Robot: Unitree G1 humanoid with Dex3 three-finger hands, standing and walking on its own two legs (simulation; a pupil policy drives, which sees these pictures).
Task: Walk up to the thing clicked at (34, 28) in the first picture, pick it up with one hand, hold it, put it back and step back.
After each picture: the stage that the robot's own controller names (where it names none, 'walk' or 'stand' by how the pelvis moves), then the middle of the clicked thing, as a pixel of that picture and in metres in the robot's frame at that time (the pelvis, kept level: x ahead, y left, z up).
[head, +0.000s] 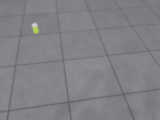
stand; (35, 28) +1.74 +0.56 -0.72
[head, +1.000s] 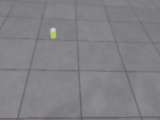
walk; (53, 33) +1.67 +0.26 -0.70
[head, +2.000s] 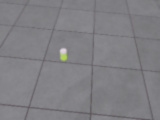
walk; (63, 54) +1.15 +0.14 -0.71
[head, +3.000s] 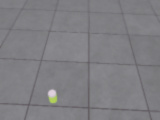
walk; (52, 96) +0.71 +0.20 -0.71
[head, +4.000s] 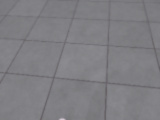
walk; out of the picture +0.46 +0.18 -0.70
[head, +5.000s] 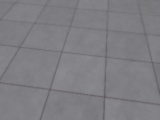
stand; out of the picture +0.36 +0.15 -0.72
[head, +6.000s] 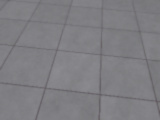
stand; out of the picture +0.36 +0.16 -0.73
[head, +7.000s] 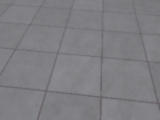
stand; out of the picture +0.36 +0.17 -0.73
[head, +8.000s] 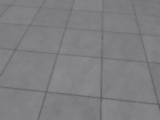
stand; out of the picture +0.35 +0.17 -0.73
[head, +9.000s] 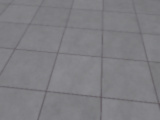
go down; out of the picture +0.34 +0.16 -0.73
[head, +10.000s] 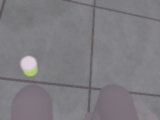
go down; (29, 66) +0.44 +0.19 -0.33
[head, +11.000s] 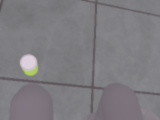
go down; (29, 65) +0.43 +0.19 -0.30
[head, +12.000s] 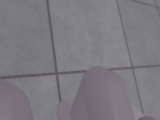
close in; out of the picture +0.42 +0.24 -0.22
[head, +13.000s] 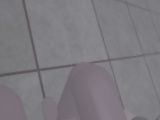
close; out of the picture +0.43 +0.25 -0.22
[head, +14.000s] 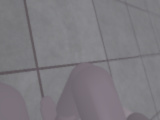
lift; out of the picture +0.41 +0.25 -0.23
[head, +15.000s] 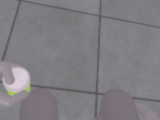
lift; (18, 84) +0.32 +0.21 -0.07
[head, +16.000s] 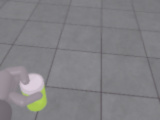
hold; (34, 93) +0.33 +0.15 +0.05
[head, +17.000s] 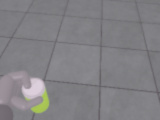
hold; (36, 96) +0.32 +0.15 +0.00
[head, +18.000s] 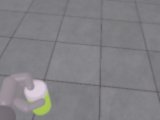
hold; (38, 98) +0.32 +0.14 +0.00
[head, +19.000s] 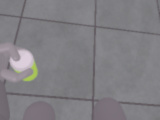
crouch; (25, 66) +0.41 +0.17 -0.08
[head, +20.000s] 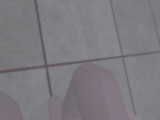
lower; out of the picture +0.43 +0.25 -0.23
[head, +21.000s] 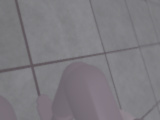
lower; out of the picture +0.44 +0.27 -0.23
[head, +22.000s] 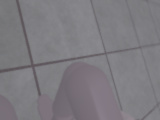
lower; out of the picture +0.44 +0.27 -0.23
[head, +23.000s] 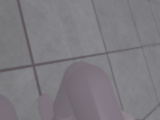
lower; out of the picture +0.44 +0.27 -0.23
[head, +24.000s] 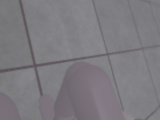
loosen; out of the picture +0.43 +0.25 -0.23
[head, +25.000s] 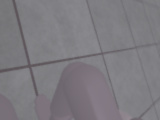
withdraw; out of the picture +0.43 +0.25 -0.24
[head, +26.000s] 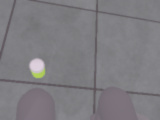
walk; (37, 68) +0.46 +0.18 -0.35
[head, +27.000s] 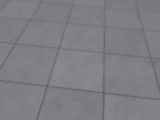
stand; out of the picture +0.38 +0.13 -0.66
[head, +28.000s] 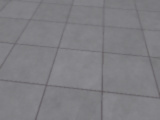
stand; out of the picture +0.39 +0.15 -0.67
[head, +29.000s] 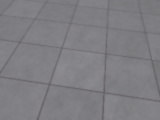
stand; out of the picture +0.39 +0.13 -0.69
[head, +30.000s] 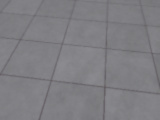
walk; out of the picture +0.41 +0.13 -0.72
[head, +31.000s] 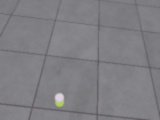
walk; (59, 100) +0.55 +0.10 -0.70
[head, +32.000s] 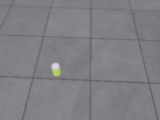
walk; (56, 69) +0.83 +0.21 -0.69
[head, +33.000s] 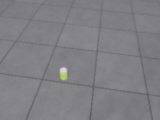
stand; (63, 73) +1.00 +0.15 -0.71
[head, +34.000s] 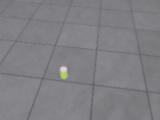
stand; (63, 72) +1.01 +0.15 -0.72
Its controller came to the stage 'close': yes
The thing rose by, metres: 0.71
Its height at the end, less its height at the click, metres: +0.00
